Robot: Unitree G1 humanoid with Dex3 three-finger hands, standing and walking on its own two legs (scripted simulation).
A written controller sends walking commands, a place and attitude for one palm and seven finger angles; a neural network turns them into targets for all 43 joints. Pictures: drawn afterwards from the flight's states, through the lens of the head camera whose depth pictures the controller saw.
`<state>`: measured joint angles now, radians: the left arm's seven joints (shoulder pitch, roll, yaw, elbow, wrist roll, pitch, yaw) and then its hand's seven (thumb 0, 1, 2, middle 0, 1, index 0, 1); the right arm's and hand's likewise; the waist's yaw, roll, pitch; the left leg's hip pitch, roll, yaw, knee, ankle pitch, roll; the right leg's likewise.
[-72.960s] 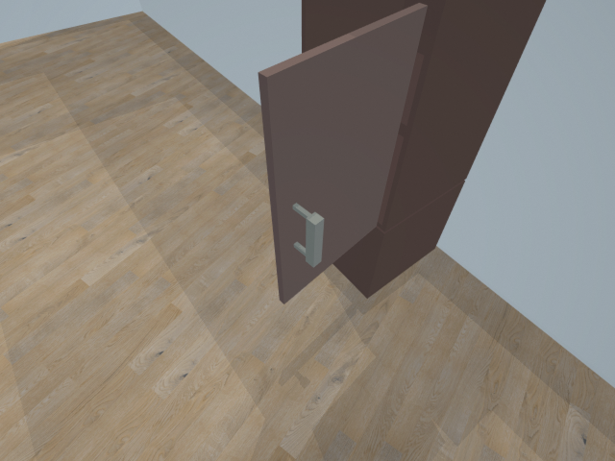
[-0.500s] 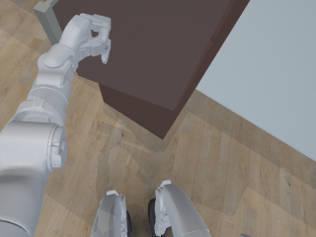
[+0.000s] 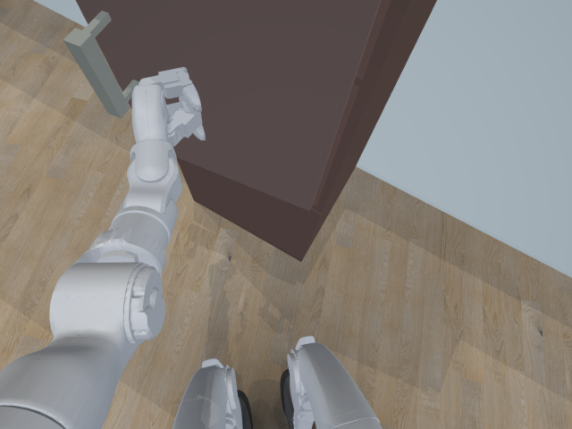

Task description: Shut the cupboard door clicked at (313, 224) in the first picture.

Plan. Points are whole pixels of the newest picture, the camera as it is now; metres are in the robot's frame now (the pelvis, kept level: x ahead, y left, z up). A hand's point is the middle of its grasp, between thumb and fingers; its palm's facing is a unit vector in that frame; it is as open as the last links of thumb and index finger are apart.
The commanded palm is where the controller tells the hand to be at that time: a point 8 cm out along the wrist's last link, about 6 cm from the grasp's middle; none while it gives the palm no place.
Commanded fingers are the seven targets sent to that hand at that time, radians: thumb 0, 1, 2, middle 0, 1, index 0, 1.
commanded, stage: pull the fist back off the door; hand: left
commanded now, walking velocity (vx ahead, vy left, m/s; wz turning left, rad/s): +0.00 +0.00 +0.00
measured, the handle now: (110, 67) +0.63 +0.16 +0.05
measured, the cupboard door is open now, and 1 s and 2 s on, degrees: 7 7 7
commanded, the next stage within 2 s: draw the hand back to the body in 0.46 s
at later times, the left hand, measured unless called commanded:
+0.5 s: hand (196, 161) +0.46 +0.05 +0.05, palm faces -0.06 -1.00 -0.06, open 3.1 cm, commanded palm +0.44 +0.11 +0.05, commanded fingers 0.00 0.90 0.90 -1.30 -1.50 -1.30 -1.50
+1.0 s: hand (96, 193) +0.38 +0.13 +0.14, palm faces -0.01 -1.00 -0.02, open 3.1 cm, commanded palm +0.34 +0.18 +0.14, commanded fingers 0.00 0.90 0.90 -1.25 -1.44 -1.25 -1.44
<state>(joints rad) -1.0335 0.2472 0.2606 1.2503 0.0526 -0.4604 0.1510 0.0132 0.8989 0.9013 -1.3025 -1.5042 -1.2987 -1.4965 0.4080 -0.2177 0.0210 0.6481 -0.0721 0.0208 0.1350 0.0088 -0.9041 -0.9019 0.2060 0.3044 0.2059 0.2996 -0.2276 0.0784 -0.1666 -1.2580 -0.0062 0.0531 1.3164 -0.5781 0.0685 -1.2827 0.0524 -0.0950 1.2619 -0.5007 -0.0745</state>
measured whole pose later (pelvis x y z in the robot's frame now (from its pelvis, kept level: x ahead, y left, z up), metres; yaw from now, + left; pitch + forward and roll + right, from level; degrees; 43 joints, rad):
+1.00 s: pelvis +0.02 +0.00 +0.08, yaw +2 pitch +14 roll -1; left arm -0.23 0.18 0.04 0.48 -0.16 -0.40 -0.04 0.01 0.90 0.90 -1.30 -1.50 -1.30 -1.50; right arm 0.33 -0.26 0.01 0.54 0.04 0.05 0.01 0.02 -0.90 -0.90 0.21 0.30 0.20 0.30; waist -0.05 0.03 -0.13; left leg -0.71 -0.03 0.03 0.93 -0.47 0.06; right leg -0.73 0.05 -0.08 0.90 -0.41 -0.07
